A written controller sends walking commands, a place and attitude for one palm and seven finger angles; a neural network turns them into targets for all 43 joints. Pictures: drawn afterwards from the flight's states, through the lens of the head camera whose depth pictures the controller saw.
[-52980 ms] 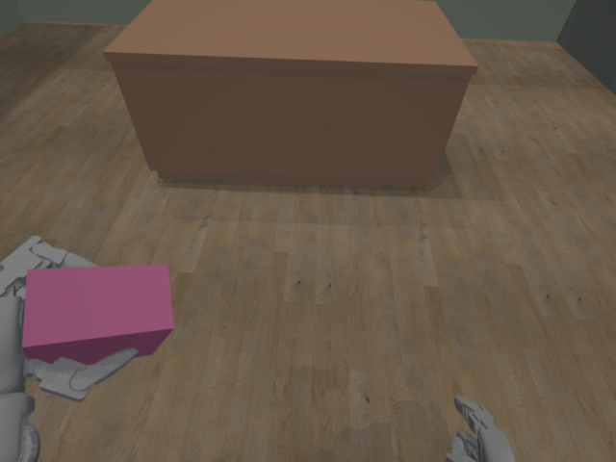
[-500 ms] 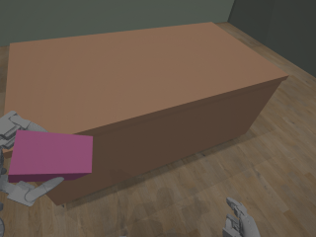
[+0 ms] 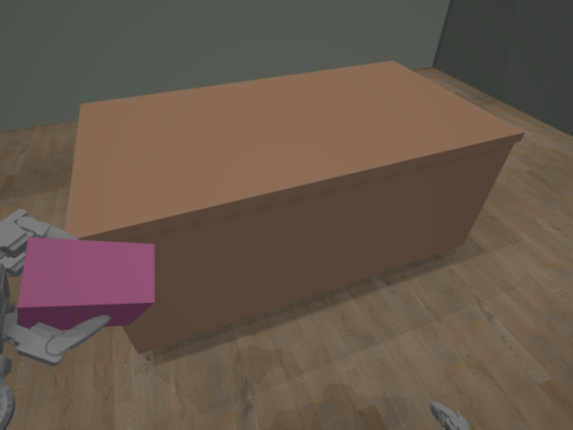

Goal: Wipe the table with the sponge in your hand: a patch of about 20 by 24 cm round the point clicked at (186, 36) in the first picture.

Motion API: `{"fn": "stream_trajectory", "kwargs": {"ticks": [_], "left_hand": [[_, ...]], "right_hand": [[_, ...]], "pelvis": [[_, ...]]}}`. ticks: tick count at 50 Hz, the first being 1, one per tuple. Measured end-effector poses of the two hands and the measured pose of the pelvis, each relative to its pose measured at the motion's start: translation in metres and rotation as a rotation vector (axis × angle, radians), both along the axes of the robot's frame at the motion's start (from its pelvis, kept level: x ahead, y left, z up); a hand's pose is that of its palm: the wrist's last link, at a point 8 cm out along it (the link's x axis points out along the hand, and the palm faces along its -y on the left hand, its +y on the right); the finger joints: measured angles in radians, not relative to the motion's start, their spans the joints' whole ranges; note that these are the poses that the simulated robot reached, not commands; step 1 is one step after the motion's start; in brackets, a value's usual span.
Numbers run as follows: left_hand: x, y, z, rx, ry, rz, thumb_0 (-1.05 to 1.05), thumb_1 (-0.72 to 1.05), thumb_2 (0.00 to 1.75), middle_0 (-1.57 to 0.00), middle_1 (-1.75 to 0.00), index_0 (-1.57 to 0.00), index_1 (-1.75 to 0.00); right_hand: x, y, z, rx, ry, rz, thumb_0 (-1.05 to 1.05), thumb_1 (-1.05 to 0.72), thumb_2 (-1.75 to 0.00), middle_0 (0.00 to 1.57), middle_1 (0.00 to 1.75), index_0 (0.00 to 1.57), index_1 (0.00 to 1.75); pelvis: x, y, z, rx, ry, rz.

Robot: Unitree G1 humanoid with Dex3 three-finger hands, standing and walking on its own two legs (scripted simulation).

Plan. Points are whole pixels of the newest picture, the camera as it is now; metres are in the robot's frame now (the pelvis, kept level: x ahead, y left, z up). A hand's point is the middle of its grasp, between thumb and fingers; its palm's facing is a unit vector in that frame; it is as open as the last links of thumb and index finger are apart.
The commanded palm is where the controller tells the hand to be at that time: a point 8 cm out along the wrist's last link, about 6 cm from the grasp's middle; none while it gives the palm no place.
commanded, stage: stop stepping back and stand still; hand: left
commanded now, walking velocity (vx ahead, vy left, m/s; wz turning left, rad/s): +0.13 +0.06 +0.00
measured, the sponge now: (104, 288) +0.23 +0.21 +0.17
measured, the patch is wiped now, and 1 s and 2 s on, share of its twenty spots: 0.95 0.95 0.95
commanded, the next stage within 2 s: stand and wait in 0.58 s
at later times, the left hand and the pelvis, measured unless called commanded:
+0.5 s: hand (54, 342) +0.16 +0.23 +0.18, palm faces +0.39 -0.84 -0.37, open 10.4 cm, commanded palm +0.11 +0.27 +0.20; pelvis -0.05 -0.01 +0.01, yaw +1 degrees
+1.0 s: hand (50, 314) +0.19 +0.25 +0.18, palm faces +0.39 -0.85 -0.37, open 10.4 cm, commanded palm +0.14 +0.29 +0.20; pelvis -0.02 +0.00 +0.03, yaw +1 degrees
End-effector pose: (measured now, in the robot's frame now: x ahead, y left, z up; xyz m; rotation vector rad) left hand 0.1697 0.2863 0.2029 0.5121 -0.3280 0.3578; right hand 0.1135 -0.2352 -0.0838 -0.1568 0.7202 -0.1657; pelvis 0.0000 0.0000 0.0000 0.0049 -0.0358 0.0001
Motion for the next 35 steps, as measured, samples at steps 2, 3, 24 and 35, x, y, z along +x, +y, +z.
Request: {"fn": "stream_trajectory", "kwargs": {"ticks": [2, 3, 24, 35], "left_hand": [[-0.010, -0.005, -0.006, -0.035, 0.000, -0.002, -0.02, -0.52, 1.03, -0.69, -1.30, -0.71, -1.31], [-0.014, -0.008, -0.008, -0.057, 0.004, -0.009, -0.02, -0.52, 1.03, -0.69, -1.30, -0.71, -1.31], [-0.048, -0.016, -0.011, -0.056, 0.058, 0.016, -0.02, -0.52, 1.03, -0.69, -1.30, -0.71, -1.31], [-0.046, -0.012, -0.003, -0.054, 0.022, 0.005, -0.02, -0.52, 1.03, -0.69, -1.29, -0.71, -1.31]], "right_hand": [[-0.005, -0.002, -0.008, -0.004, 0.050, 0.020, 0.01, -0.90, -0.90, 0.20, 0.30, 0.20, 0.30], [-0.007, -0.004, -0.008, -0.005, 0.070, 0.023, 0.02, -0.90, -0.90, 0.20, 0.30, 0.20, 0.30], [-0.021, -0.012, 0.015, -0.022, -0.015, 0.033, 0.01, -0.90, -0.90, 0.20, 0.30, 0.20, 0.30], [-0.011, -0.012, 0.029, -0.074, -0.007, 0.001, 0.02, -0.90, -0.90, 0.20, 0.30, 0.20, 0.30]], "pelvis": [[-0.010, -0.002, -0.001, -0.020, -0.009, 0.013], [-0.014, -0.002, 0.000, -0.021, -0.009, 0.012], [-0.048, -0.014, 0.007, -0.033, 0.001, 0.011], [-0.043, -0.008, 0.012, -0.008, 0.004, 0.012]]}}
